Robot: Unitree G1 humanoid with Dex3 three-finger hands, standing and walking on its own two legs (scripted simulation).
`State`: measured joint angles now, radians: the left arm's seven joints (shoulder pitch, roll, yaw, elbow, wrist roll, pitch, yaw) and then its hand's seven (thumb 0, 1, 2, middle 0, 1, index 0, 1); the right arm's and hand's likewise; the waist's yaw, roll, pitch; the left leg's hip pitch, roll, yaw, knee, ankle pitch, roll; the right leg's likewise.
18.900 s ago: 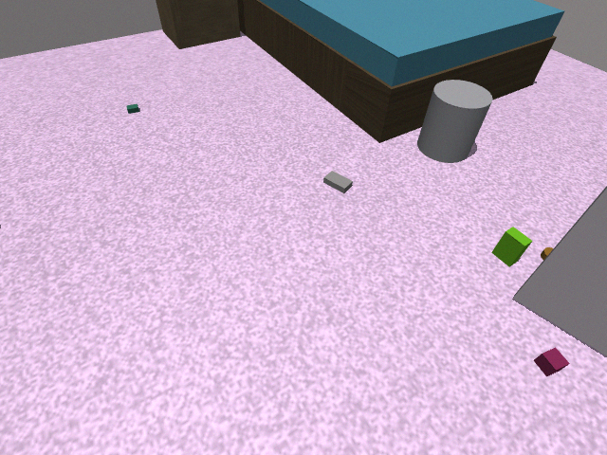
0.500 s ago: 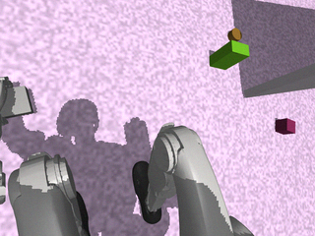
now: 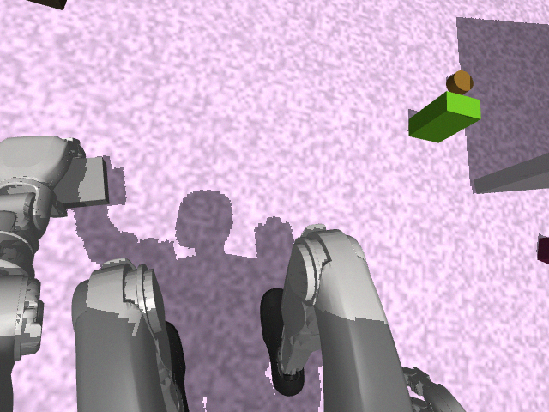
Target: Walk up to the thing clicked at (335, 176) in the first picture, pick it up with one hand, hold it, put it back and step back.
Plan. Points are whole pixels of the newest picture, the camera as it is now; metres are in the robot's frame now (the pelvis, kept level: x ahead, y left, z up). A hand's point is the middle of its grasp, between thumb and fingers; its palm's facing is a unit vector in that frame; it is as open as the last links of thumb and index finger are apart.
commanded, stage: lift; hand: left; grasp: from above
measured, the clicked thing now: (62, 184) +0.46 +0.25 -0.20
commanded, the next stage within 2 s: hold in 1.62 s
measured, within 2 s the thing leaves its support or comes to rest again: neither
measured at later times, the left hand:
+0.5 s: hand out of the picture +0.40 +0.27 -0.05, palm faces -0.45 -0.05 -0.89, open 9.8 cm
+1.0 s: hand out of the picture +0.35 +0.27 +0.17, palm faces -0.43 -0.09 -0.90, open 9.8 cm
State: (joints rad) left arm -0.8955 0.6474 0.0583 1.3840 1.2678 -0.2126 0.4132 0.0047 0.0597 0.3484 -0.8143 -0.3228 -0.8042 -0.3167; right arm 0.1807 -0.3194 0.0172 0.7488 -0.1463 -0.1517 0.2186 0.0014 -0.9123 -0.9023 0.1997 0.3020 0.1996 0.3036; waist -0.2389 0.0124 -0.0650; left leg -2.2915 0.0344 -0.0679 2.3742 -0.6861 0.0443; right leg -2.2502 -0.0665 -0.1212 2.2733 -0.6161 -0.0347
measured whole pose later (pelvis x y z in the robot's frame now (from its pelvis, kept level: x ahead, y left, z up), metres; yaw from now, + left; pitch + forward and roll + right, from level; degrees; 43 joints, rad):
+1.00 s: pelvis +0.01 +0.01 +0.26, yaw +4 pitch +23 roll -3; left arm -0.38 0.45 -0.15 0.79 1.02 -0.02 0.15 0.00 0.04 0.43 -0.79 -0.38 -0.77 -0.39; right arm 0.19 -0.24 -0.02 0.71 0.05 -0.01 -0.05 0.01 -0.92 -0.91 0.20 0.30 0.20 0.30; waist -0.08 0.04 -0.19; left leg -1.35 0.02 0.00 1.51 -0.57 0.03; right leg -1.34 -0.03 -0.06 1.45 -0.51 0.00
